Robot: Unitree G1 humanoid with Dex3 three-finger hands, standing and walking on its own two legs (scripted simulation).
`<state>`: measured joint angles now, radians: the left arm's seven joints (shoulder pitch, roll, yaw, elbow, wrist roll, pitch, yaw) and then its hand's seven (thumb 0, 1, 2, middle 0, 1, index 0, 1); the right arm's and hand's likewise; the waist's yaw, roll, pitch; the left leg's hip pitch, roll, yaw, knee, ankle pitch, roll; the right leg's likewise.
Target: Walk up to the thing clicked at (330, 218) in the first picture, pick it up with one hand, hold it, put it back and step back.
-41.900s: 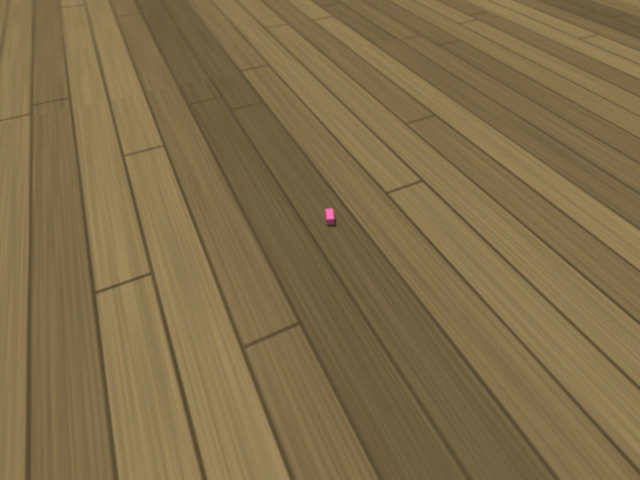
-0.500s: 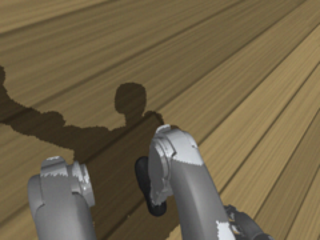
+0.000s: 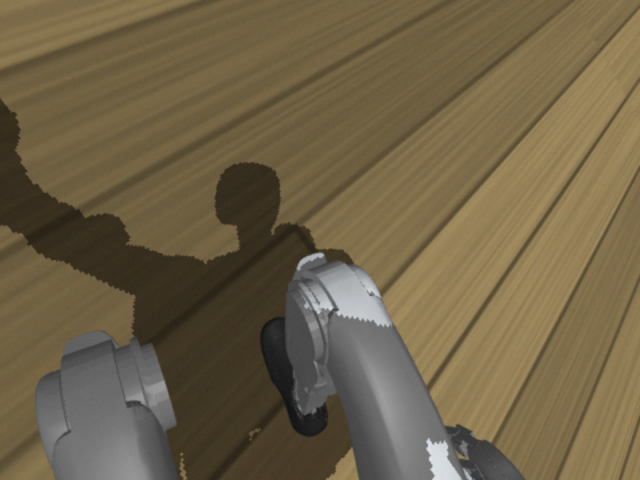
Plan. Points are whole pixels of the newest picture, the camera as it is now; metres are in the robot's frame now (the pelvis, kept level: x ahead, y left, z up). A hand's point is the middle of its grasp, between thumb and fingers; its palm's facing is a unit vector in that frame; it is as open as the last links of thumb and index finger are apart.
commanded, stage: approach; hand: left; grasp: from above
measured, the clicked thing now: out of the picture +0.50 +0.36 -0.31
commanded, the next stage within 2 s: rest palm in 0.54 s
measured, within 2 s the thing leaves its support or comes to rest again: neither
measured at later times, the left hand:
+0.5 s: hand out of the picture +0.50 +0.35 -0.17, palm faces -0.35 -0.10 -0.93, open 11.1 cm
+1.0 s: hand out of the picture +0.47 +0.34 -0.22, palm faces -0.49 -0.12 -0.86, open 11.2 cm
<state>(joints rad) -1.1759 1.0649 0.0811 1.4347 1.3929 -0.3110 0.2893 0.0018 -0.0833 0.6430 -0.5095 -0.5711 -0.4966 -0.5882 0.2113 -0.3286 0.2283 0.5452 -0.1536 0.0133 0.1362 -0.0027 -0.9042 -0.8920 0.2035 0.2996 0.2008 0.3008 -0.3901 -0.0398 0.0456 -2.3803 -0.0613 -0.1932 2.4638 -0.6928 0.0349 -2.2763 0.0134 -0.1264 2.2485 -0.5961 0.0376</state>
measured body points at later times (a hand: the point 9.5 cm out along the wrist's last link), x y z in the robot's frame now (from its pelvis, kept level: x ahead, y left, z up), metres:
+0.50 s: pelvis +0.00 -0.01 +0.00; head +0.26 +0.14 +0.34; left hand +0.51 +0.36 -0.12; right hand +0.07 -0.28 -0.05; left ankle +0.06 +0.11 -0.29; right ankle +0.13 -0.14 -0.29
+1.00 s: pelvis -0.01 +0.00 +0.00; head +0.27 +0.14 +0.32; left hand +0.49 +0.35 -0.17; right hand +0.04 -0.27 -0.04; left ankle +0.06 +0.11 -0.29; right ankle +0.13 -0.13 -0.29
